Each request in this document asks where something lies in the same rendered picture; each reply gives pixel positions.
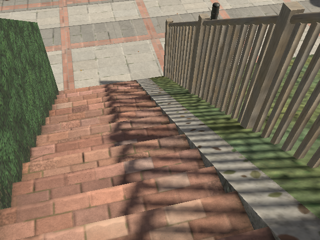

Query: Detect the stairs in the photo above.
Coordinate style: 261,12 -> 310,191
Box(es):
0,80 -> 275,240

